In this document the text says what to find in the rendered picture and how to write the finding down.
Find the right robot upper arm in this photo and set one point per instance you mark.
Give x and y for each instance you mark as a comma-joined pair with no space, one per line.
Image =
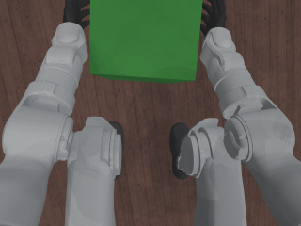
263,140

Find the left robot hand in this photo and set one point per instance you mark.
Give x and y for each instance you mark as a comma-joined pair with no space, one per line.
73,13

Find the carton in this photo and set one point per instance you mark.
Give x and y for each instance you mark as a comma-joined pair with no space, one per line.
144,40

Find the robot left foot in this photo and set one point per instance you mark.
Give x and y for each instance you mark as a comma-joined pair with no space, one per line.
119,132

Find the robot right thigh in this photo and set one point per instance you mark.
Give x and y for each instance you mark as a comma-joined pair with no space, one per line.
219,182

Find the left robot forearm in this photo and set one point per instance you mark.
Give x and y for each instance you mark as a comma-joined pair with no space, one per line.
59,74

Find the right robot hand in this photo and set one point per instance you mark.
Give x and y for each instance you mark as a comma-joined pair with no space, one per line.
217,16

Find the right robot forearm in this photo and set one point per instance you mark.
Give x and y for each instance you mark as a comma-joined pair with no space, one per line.
232,82

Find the left robot upper arm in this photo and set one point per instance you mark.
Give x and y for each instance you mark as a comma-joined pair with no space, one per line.
36,139

